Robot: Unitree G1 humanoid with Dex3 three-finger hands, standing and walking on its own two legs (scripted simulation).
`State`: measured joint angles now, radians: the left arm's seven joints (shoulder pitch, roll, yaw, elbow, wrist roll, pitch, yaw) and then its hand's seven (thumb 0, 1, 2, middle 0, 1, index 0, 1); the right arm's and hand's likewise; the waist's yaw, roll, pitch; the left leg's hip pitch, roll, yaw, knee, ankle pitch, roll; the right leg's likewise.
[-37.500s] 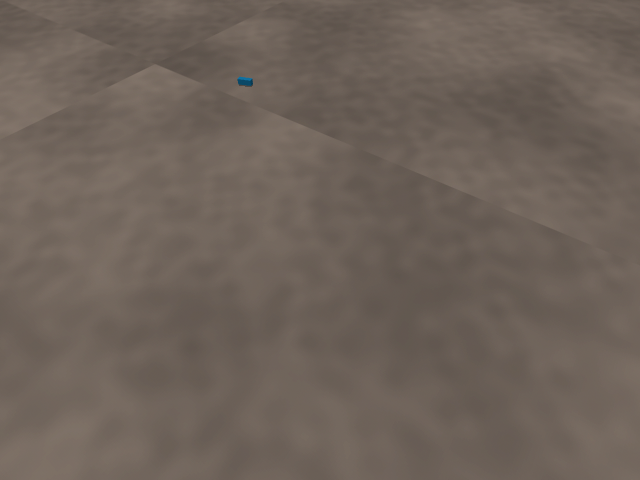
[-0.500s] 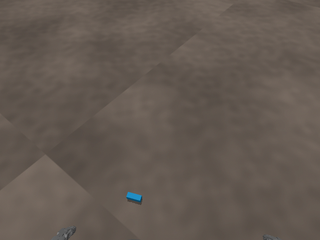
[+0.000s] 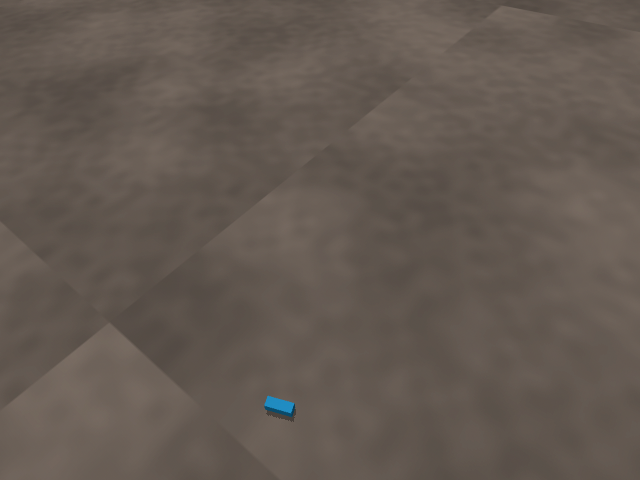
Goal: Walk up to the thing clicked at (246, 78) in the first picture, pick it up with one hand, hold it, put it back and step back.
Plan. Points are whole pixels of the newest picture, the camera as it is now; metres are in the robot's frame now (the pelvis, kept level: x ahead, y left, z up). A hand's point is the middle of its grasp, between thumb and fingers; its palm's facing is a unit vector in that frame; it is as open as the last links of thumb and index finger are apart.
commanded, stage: stand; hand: left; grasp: from above
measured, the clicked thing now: (279, 406) +0.46 +0.18 -0.76
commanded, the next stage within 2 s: step back in 1.68 s
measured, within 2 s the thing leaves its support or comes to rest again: neither
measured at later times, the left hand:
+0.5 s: hand out of the picture +0.06 +0.23 -0.16, palm faces +0.01 -0.94 -0.33, open 7.4 cm
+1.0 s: hand out of the picture +0.10 +0.23 -0.15, palm faces +0.01 -0.94 -0.33, open 7.4 cm
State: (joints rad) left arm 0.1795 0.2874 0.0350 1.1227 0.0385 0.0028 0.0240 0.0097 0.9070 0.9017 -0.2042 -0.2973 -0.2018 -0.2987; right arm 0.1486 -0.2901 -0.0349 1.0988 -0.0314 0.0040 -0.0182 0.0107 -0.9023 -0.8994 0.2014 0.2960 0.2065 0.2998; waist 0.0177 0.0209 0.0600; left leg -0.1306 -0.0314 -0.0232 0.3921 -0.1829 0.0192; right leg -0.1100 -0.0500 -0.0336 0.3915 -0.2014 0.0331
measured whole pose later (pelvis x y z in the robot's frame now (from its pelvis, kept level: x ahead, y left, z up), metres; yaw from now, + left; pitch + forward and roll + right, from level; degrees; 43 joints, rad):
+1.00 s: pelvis +0.02 -0.01 +0.00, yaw +0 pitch -3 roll +0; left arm 0.09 0.31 0.04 1.16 0.02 -0.01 0.01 0.01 0.91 0.90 -0.20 -0.30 -0.20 -0.30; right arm 0.10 -0.33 -0.01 1.14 -0.02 -0.01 -0.01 0.01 -0.90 -0.90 0.20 0.30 0.21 0.30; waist 0.00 0.01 0.06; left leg -0.10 -0.01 -0.03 0.32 -0.18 0.00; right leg -0.07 -0.03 -0.04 0.31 -0.19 0.02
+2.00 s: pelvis -0.02 +0.02 -0.02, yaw +0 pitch -1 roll -1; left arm 0.04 0.40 0.07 0.96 0.02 0.05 0.01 0.01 0.90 0.90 -0.21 -0.30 -0.20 -0.30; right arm 0.12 -0.41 -0.06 1.00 -0.01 0.04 0.02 0.01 -0.90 -0.90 0.20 0.30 0.21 0.30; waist -0.03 -0.02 0.15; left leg -0.28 -0.04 -0.03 0.66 -0.37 0.04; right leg -0.36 -0.05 0.02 0.68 -0.34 0.01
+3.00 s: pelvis -0.26 +0.04 -0.01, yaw -4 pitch -2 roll -2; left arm 0.18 0.40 0.09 0.82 0.02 0.07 0.00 0.01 0.91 0.90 -0.20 -0.30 -0.20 -0.30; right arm 0.14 -0.35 -0.04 0.85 -0.03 0.02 -0.01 0.01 -0.90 -0.90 0.21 0.30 0.21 0.30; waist 0.01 -0.04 0.16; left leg -0.30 0.02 -0.03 0.55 -0.21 0.02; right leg -0.42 0.11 0.17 1.17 -0.49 0.02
